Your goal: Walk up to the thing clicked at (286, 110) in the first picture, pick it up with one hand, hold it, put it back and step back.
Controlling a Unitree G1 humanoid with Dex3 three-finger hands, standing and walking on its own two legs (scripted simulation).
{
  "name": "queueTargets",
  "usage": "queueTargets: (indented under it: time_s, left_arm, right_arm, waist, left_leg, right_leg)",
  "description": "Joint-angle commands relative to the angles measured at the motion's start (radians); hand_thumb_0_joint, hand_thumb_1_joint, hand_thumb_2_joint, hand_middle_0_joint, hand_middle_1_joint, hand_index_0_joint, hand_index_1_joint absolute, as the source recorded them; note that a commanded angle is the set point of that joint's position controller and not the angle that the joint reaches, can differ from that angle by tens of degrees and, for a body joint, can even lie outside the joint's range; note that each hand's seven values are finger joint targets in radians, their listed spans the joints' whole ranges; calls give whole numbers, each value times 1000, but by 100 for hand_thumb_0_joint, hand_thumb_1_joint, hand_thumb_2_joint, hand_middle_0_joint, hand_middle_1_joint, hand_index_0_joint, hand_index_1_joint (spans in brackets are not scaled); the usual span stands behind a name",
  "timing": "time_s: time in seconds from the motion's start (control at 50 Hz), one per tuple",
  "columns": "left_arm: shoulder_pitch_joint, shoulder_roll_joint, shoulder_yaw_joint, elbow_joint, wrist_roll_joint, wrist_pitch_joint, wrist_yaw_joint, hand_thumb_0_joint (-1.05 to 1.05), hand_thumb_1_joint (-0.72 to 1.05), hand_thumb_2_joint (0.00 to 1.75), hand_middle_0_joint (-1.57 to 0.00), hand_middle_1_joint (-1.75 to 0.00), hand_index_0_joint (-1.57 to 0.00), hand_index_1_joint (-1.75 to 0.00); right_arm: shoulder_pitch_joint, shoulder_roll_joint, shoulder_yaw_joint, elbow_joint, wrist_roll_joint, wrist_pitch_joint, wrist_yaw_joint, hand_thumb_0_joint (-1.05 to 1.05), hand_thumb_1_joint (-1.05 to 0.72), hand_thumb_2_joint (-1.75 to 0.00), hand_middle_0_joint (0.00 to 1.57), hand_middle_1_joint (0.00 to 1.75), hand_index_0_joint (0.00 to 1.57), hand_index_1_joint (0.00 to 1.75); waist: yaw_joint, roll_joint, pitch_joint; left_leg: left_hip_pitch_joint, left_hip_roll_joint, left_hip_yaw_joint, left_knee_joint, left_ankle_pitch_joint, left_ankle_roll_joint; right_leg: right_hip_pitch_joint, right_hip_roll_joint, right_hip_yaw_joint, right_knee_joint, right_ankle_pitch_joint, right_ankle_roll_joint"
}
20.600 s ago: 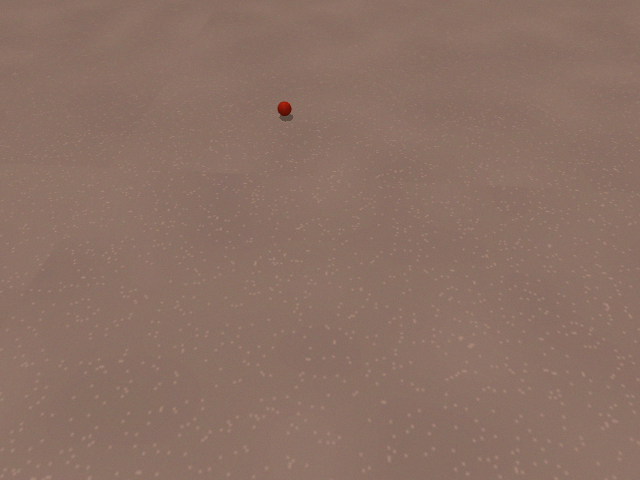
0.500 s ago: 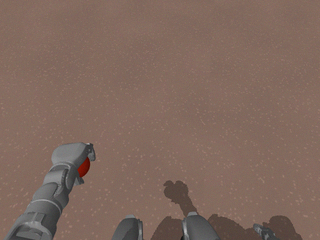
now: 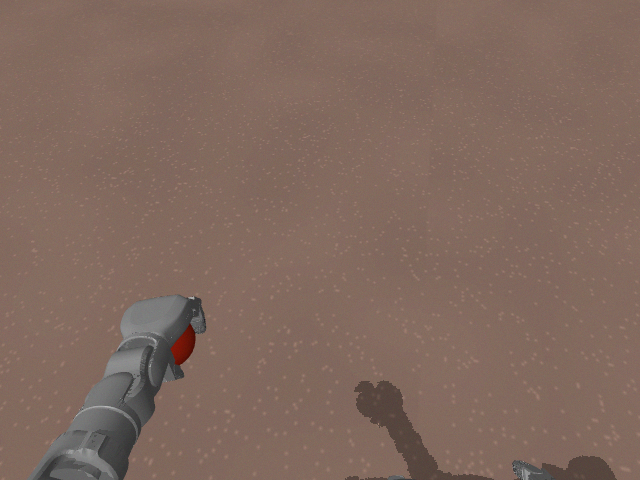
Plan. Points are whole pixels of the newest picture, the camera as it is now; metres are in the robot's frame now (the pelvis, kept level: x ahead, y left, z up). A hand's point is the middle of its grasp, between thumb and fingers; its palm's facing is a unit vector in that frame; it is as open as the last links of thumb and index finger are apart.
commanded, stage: hold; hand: left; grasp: from above
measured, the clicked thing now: (167, 341) +0.33 +0.24 -0.08
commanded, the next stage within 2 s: crouch in 1.84 s
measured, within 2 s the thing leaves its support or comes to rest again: neither
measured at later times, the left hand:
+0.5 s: hand (165, 334) +0.32 +0.22 -0.03, palm faces -0.45 -0.06 -0.89, open 8.9 cm
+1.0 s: hand (159, 352) +0.29 +0.21 -0.01, palm faces -0.44 -0.06 -0.89, open 8.9 cm
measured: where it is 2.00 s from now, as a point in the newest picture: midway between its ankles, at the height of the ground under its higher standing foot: outside the picture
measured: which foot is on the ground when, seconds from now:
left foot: down 0.00-1.00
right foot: down 0.00-1.00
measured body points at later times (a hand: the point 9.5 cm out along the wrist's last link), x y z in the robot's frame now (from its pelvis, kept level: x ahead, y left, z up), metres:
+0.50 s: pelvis +0.01 +0.00 +0.02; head +0.03 -0.02 +0.47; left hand +0.34 +0.22 +0.02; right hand +0.13 -0.27 -0.10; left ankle +0.01 +0.11 -0.71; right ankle +0.01 -0.13 -0.71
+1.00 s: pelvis -0.01 -0.01 +0.03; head +0.00 -0.03 +0.48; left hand +0.31 +0.21 +0.04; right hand +0.13 -0.26 -0.09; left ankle +0.01 +0.11 -0.71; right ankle +0.01 -0.13 -0.71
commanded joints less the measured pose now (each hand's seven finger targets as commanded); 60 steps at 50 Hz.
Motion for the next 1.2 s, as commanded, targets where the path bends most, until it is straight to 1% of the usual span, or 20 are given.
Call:
queueTargets:
  time_s: [0.0, 0.1, 0.2, 0.22, 0.3, 0.36, 0.44, 0.48, 0.62, 0.72, 0.74, 0.78, 0.8, 0.82, 0.84, 0.86, 0.96, 1.0, 1.04, 1.18]
  left_arm:
    - [-343, 223, 82, -197, 13, -12, 24, 0, 53, 81, -81, -97, -87, -90]
    - [-325, 199, 73, -191, 5, -13, 1, 0, 54, 85, -82, -99, -88, -93]
    - [-276, 203, 71, -186, 13, -10, -28, 0, 56, 86, -83, -99, -89, -93]
    - [-305, 219, 78, -237, 10, -14, -31, 0, 57, 88, -84, -99, -90, -93]
    - [-305, 232, 84, -265, 11, -17, -48, 0, 57, 87, -84, -98, -90, -92]
    - [-303, 232, 85, -282, 17, -18, -57, 0, 55, 87, -83, -97, -88, -91]
    - [-295, 211, 74, -290, 13, -14, -61, 0, 57, 88, -84, -97, -90, -91]
    - [-306, 229, 88, -310, 14, -14, -62, 0, 55, 87, -82, -98, -88, -92]
    - [-265, 215, 69, -300, 5, -9, -94, 0, 56, 86, -82, -100, -89, -93]
    - [-288, 225, 76, -370, -5, -20, -105, 0, 56, 86, -81, -100, -88, -93]
    - [-265, 224, 78, -327, -1, -19, -104, 0, 54, 87, -81, -100, -87, -94]
    - [-300, 237, 85, -367, -2, -29, -101, 0, 53, 84, -79, -101, -86, -94]
    - [-271, 238, 94, -343, -5, -28, -99, 0, 53, 84, -78, -102, -85, -94]
    - [-288, 222, 79, -367, -1, -31, -100, 0, 54, 82, -79, -100, -86, -93]
    - [-308, 236, 90, -385, -3, -31, -97, 0, 53, 83, -78, -102, -85, -94]
    - [-263, 229, 86, -343, 1, -26, -95, 0, 53, 85, -79, -101, -85, -94]
    - [-291, 229, 77, -373, -3, -31, -105, 0, 50, 86, -78, -102, -84, -95]
    - [-270, 245, 95, -384, -9, -32, -105, 0, 51, 85, -78, -101, -85, -94]
    - [-269, 231, 82, -369, -12, -29, -111, 0, 51, 84, -78, -101, -85, -94]
    - [-265, 236, 85, -417, -10, -28, -126, 0, 51, 86, -78, -101, -84, -95]
  right_arm:
    - [5, -153, -53, -100, 5, -33, -10, 0, -90, -90, 20, 30, 20, 30]
    - [-9, -148, -49, -106, 7, -24, -7, 0, -90, -90, 20, 30, 20, 30]
    - [-27, -150, -51, -123, 10, -11, -5, 0, -90, -90, 20, 30, 20, 30]
    - [-27, -154, -53, -132, 11, -8, -5, 0, -90, -90, 20, 30, 20, 30]
    - [-38, -154, -52, -144, 12, 3, -4, 0, -90, -90, 20, 30, 20, 30]
    - [-41, -152, -51, -149, 13, 9, -4, 0, -90, -90, 20, 30, 20, 30]
    - [-50, -155, -51, -158, 14, 16, -3, 0, -90, -90, 20, 30, 20, 30]
    - [-58, -153, -49, -162, 13, 20, -4, 0, -90, -90, 20, 30, 20, 30]
    - [-101, -148, -38, -186, 16, 24, -7, 0, -90, -90, 20, 30, 20, 30]
    - [-115, -147, -34, -194, 18, 24, -12, 0, -90, -90, 20, 30, 20, 30]
    - [-117, -150, -33, -195, 20, 24, -14, 0, -90, -90, 20, 30, 20, 30]
    - [-126, -143, -28, -198, 21, 22, -16, 0, -90, -90, 20, 30, 20, 30]
    - [-130, -145, -28, -197, 20, 21, -17, 0, -90, -90, 20, 30, 20, 30]
    - [-134, -141, -28, -198, 20, 20, -17, 0, -90, -90, 20, 30, 20, 30]
    - [-133, -143, -29, -195, 20, 20, -18, 0, -90, -90, 20, 30, 20, 30]
    - [-140, -145, -28, -195, 22, 21, -19, 0, -90, -90, 20, 30, 20, 30]
    - [-158, -139, -23, -197, 22, 19, -21, 0, -91, -90, 20, 30, 20, 30]
    - [-168, -140, -21, -201, 23, 18, -22, 0, -91, -90, 20, 30, 20, 30]
    - [-165, -137, -19, -199, 23, 17, -22, 0, -91, -90, 20, 30, 20, 30]
    - [-184, -135, -17, -204, 27, 18, -27, 0, -91, -90, 20, 30, 20, 30]
  waist:
    - [-3, 16, -295]
    - [-1, -15, -264]
    - [18, -16, -252]
    - [16, -4, -259]
    - [24, 12, -252]
    - [24, 2, -269]
    - [18, -17, -245]
    - [25, 4, -230]
    - [35, -12, -173]
    - [39, -10, -196]
    - [31, -27, -174]
    - [37, -4, -170]
    - [43, -20, -158]
    - [36, -14, -171]
    - [38, -4, -190]
    - [40, -17, -169]
    - [38, -12, -156]
    - [52, -18, -148]
    - [44, -21, -150]
    - [50, -11, -155]
  left_leg:
    - [237, -28, -17, -127, 320, -7]
    - [253, -35, -9, -146, 348, -1]
    - [274, -35, -3, -167, 387, 0]
    - [291, -36, 0, -178, 384, -1]
    - [315, -33, -1, -198, 403, 0]
    - [339, -33, 5, -197, 448, 7]
    - [356, -32, 6, -218, 431, 9]
    - [352, -33, 6, -234, 403, 4]
    - [338, -32, 4, -282, 302, 7]
    - [370, -30, 5, -295, 310, 9]
    - [362, -30, 4, -302, 290, 9]
    - [363, -36, 7, -310, 254, 9]
    - [360, -34, 7, -315, 236, 9]
    - [372, -35, 9, -316, 247, 10]
    - [383, -36, 12, -312, 259, 10]
    - [379, -35, 10, -317, 264, 9]
    - [381, -36, 10, -335, 222, 10]
    - [378, -36, 11, -340, 206, 11]
    - [380, -35, 11, -343, 211, 12]
    - [407, -35, 14, -354, 236, 10]
  right_leg:
    - [147, 37, -6, -123, 276, -27]
    - [190, 33, 5, -160, 328, -17]
    - [226, 33, 2, -174, 359, -18]
    - [233, 32, 2, -181, 353, -20]
    - [251, 33, -2, -195, 360, -23]
    - [266, 32, 1, -198, 412, -17]
    - [272, 31, 1, -220, 401, -16]
    - [278, 30, 2, -231, 366, -20]
    - [283, 28, 2, -271, 265, -22]
    - [299, 29, 2, -282, 271, -22]
    - [293, 30, 1, -289, 249, -22]
    - [285, 25, 9, -302, 217, -22]
    - [288, 26, 6, -309, 192, -22]
    - [288, 24, 10, -306, 208, -22]
    - [293, 23, 12, -306, 220, -20]
    - [295, 25, 5, -308, 218, -21]
    - [287, 22, 8, -328, 178, -21]
    - [295, 22, 7, -337, 156, -20]
    - [300, 21, 7, -337, 166, -19]
    - [313, 22, 4, -346, 186, -21]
